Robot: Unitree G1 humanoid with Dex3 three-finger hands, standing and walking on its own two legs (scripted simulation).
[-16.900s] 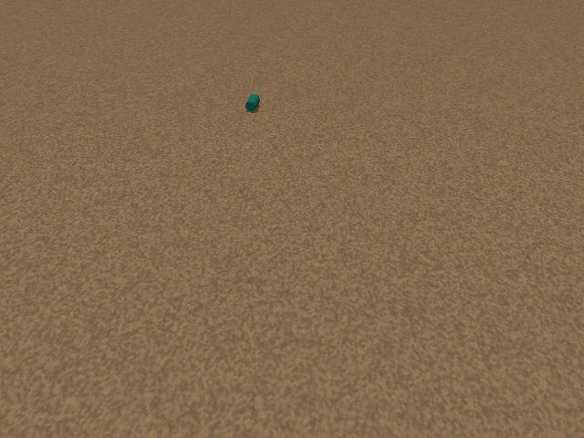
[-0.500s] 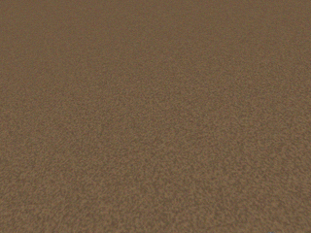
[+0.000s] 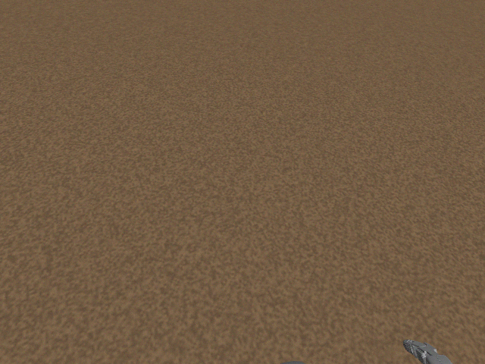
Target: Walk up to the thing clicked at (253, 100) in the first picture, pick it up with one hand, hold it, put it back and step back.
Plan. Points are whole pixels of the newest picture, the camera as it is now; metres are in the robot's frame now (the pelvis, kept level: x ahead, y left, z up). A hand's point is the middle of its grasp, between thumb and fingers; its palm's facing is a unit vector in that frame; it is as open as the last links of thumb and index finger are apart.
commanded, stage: walk up
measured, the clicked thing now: out of the picture -0.20 -1.41 -0.73
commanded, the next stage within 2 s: none
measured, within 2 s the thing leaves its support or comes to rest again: neither
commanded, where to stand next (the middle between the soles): +0.09 -0.02 m, yaw -112 degrees
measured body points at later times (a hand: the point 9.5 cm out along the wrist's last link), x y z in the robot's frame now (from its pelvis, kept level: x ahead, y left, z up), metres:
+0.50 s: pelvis +0.09 +0.12 -0.03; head +0.16 +0.10 +0.41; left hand +0.35 +0.33 -0.14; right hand +0.09 -0.19 -0.14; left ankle +0.13 +0.26 -0.71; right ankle +0.16 -0.03 -0.73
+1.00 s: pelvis +0.08 +0.13 -0.02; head +0.10 +0.09 +0.43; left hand +0.43 +0.19 -0.10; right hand -0.20 -0.11 -0.12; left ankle +0.16 +0.26 -0.70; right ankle +0.00 +0.01 -0.73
